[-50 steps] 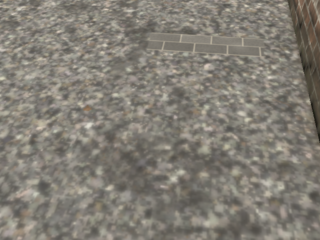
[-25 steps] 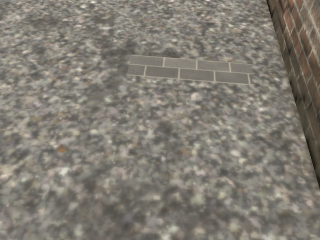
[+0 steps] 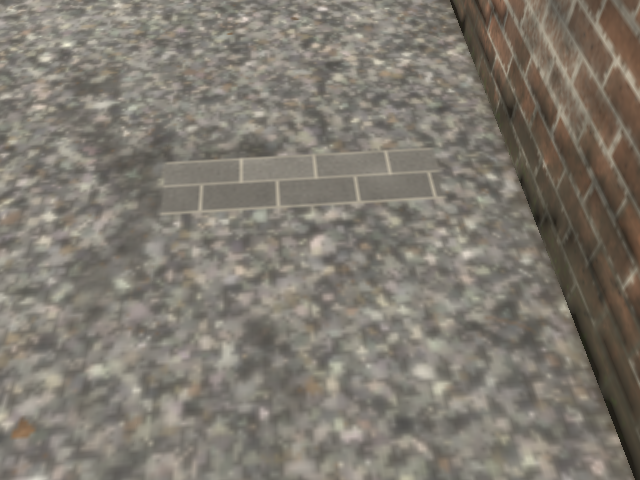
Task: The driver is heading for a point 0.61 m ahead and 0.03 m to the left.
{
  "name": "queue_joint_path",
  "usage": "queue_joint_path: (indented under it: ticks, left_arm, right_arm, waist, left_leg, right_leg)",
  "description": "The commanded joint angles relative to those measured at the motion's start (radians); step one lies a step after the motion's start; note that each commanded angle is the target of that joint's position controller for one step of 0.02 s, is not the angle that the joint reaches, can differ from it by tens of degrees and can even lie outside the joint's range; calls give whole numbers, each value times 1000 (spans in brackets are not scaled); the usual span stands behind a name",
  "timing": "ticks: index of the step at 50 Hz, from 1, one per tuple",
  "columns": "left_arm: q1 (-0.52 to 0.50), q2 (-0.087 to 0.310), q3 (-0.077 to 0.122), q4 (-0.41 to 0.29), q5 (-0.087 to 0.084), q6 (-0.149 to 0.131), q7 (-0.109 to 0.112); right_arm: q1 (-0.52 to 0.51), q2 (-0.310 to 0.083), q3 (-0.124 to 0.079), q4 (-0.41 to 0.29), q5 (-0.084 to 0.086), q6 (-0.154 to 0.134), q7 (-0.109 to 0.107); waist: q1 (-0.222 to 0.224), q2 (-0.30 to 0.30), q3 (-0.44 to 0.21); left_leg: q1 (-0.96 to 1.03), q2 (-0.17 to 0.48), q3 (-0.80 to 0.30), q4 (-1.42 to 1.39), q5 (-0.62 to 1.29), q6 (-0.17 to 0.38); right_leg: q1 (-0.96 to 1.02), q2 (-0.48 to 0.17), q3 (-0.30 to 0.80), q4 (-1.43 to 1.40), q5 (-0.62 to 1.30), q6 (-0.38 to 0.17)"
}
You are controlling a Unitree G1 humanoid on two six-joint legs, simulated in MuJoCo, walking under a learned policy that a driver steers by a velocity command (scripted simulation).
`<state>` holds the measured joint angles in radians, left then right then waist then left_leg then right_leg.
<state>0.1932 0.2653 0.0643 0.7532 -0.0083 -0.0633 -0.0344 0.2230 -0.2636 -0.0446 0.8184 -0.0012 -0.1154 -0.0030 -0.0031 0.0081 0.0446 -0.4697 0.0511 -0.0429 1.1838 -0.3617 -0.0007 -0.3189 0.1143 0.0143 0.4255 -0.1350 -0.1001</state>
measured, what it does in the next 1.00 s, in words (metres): walks ahead: left foot, then right foot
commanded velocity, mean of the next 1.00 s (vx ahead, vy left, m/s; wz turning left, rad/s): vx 0.45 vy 0.00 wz -0.18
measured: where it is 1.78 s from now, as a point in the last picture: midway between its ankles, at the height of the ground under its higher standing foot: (344, 440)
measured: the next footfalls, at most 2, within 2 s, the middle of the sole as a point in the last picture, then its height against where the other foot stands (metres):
left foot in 0.34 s outside the picture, level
right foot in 0.84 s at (406, 433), level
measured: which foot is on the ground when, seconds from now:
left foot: up 0.00-0.32, down 0.34-0.86, up 0.88-1.00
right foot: down 0.00-0.36, up 0.38-0.82, down 0.84-1.00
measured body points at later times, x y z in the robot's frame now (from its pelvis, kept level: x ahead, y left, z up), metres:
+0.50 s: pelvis +0.26 +0.05 +0.00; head +0.29 +0.06 +0.45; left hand +0.39 +0.31 -0.12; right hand +0.36 -0.23 -0.10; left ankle +0.31 +0.14 -0.74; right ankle +0.17 -0.07 -0.65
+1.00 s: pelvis +0.46 -0.03 +0.00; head +0.49 -0.06 +0.45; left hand +0.66 +0.20 -0.08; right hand +0.49 -0.32 -0.13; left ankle +0.43 +0.12 -0.66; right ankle +0.51 -0.14 -0.74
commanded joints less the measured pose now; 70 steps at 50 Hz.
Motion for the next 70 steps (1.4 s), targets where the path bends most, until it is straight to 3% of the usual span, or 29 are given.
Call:
queue_joint_path:
  ticks: [1,4,7,12,15,17,18,19,20,21,23,27,33,38,40,41,42,43,44,45,46,48,51,56,59,61,62,64,70]
  left_arm:
    - [-2,117,27,-85,0,-18,12]
    - [50,159,40,-81,-4,-17,32]
    - [102,152,38,-69,-12,-8,42]
    - [195,158,33,-35,-15,-2,45]
    - [190,172,37,-28,-10,10,51]
    - [165,138,24,-39,-4,12,50]
    - [146,105,8,-65,13,7,51]
    - [282,59,-7,-65,-15,-8,50]
    - [266,130,2,-52,-18,-15,48]
    - [170,169,14,-65,-23,-16,44]
    - [67,145,14,-93,-2,-18,43]
    - [83,91,8,-92,0,-7,42]
    - [-93,68,-10,-137,4,-16,29]
    - [-195,82,-11,-184,-16,-24,4]
    - [-153,106,-1,-181,-5,-32,-1]
    - [-77,128,11,-157,8,-36,3]
    - [31,170,24,-139,26,-40,15]
    - [168,259,38,-133,57,-36,28]
    - [177,292,45,-121,61,-18,26]
    - [193,206,26,-104,32,-6,22]
    - [139,167,11,-104,20,-3,24]
    - [22,135,-6,-116,19,1,25]
    - [-66,126,-16,-101,41,-5,29]
    - [-50,130,-25,-60,38,-10,19]
    - [-26,101,-44,-23,25,0,20]
    - [52,80,-58,0,52,-8,21]
    - [104,88,-57,3,50,-8,21]
    - [35,121,-49,10,36,8,37]
    - [61,96,-56,56,27,27,51]
  right_arm:
    - [25,-97,-34,-86,-14,6,-8]
    - [-80,-79,-29,-129,-19,19,-15]
    - [-184,-51,-17,-153,-14,15,-5]
    - [-306,-77,-14,-204,3,-3,22]
    - [-280,-103,-23,-211,3,-17,31]
    - [-113,-146,-44,-174,-12,-24,22]
    - [59,-204,-60,-154,-18,-25,15]
    - [155,-265,-82,-113,-15,-11,20]
    - [164,-180,-62,-114,16,-3,25]
    - [118,-139,-49,-121,18,4,21]
    - [31,-116,-34,-133,0,15,25]
    - [19,-110,-26,-117,2,6,28]
    - [73,-182,-42,-75,9,21,16]
    - [150,-193,-41,-33,21,37,22]
    - [136,-201,-42,-25,19,51,17]
    - [129,-195,-38,-27,16,56,12]
    - [131,-177,-28,-28,8,49,8]
    - [133,-108,0,-67,-29,37,5]
    - [279,-59,17,-49,-9,24,6]
    - [237,-177,-10,-30,13,26,5]
    - [163,-190,-16,-46,21,32,5]
    - [85,-158,-8,-63,-7,57,-6]
    - [139,-83,11,-50,-12,90,-20]
    - [69,-94,9,-59,-26,123,-24]
    - [22,-101,5,-63,-30,127,-26]
    - [-4,-174,-5,-86,-27,125,-39]
    - [-47,-181,-7,-81,-12,126,-36]
    - [-53,-111,6,-66,-18,119,-21]
    - [-21,-105,11,-14,-5,87,-9]
  waist:
    - [-30,-34,-97]
    - [-5,-51,-69]
    - [40,-75,-68]
    - [92,-87,-47]
    - [68,-117,-44]
    - [-14,-112,-148]
    - [-90,-18,-276]
    - [-56,291,-380]
    - [-74,230,-321]
    - [-85,124,-193]
    - [-46,23,-71]
    - [0,91,-71]
    - [-49,72,-38]
    - [-82,84,-10]
    - [-43,92,-21]
    - [-3,82,-72]
    - [49,88,-144]
    - [86,-92,-306]
    - [37,-349,-407]
    - [76,-204,-352]
    - [69,-150,-244]
    - [22,-54,-151]
    - [-50,-132,-157]
    - [-34,-155,-175]
    - [-36,-113,-85]
    - [12,8,-63]
    - [53,96,-66]
    - [9,87,-21]
    - [13,42,-54]
  left_leg:
    - [-146,59,-32,-91,43,-34]
    - [-157,37,-12,-268,195,-67]
    - [-93,1,-5,-489,387,-63]
    - [-79,-23,-20,-655,396,-31]
    - [-39,-39,-4,-721,283,11]
    - [239,-21,-9,-747,336,76]
    - [499,126,-156,-713,407,148]
    - [812,311,-557,-778,236,305]
    - [799,337,-680,-850,53,299]
    - [685,300,-558,-869,29,258]
    - [469,227,-392,-919,201,235]
    - [340,158,-234,-988,387,235]
    - [318,116,-95,-1013,416,205]
    - [390,167,-125,-958,364,198]
    - [423,163,-126,-871,511,167]
    - [424,121,-95,-772,651,138]
    - [358,66,-57,-629,642,96]
    - [145,-14,-5,-320,300,36]
    - [-107,-116,-6,-56,-305,-16]
    - [-153,-72,-71,34,-318,-34]
    - [-204,-38,-48,44,-274,-40]
    - [-152,16,-13,-59,-173,-67]
    - [83,17,6,-244,-49,-95]
    - [266,-23,17,-513,188,-71]
    - [355,-26,18,-745,289,-27]
    - [428,86,-85,-731,506,24]
    - [341,83,-79,-725,344,66]
    - [214,28,-75,-779,129,49]
    - [249,7,-50,-731,295,25]
  right_leg:
    - [143,-280,338,-200,279,-213]
    - [74,-242,280,-212,287,-192]
    - [62,-197,232,-189,213,-137]
    - [188,-261,319,-121,92,-119]
    - [270,-295,372,-48,163,-99]
    - [225,-221,316,124,346,-54]
    - [76,-156,231,388,206,-14]
    - [-283,-23,117,693,-292,56]
    - [-424,-68,163,822,-440,66]
    - [-469,-111,154,859,-354,70]
    - [-432,-179,89,777,-239,81]
    - [-324,-216,49,622,-174,103]
    - [-257,-200,17,259,97,122]
    - [-203,-165,0,124,80,98]
    - [-119,-138,-16,49,63,69]
    - [4,-112,-38,1,103,49]
    - [187,-166,8,-10,216,16]
    - [484,-393,234,77,545,-70]
    - [637,-580,523,29,658,-245]
    - [558,-519,494,-18,543,-214]
    - [477,-478,364,-22,547,-172]
    - [286,-410,253,-72,572,-145]
    - [70,-341,122,-130,594,-142]
    - [9,-321,78,-121,362,-121]
    - [-54,-273,97,-113,-81,-31]
    - [-128,-195,79,-56,-311,63]
    - [-69,-149,25,-54,-273,90]
    - [13,-138,-10,0,-191,110]
    - [76,-154,-1,26,-46,105]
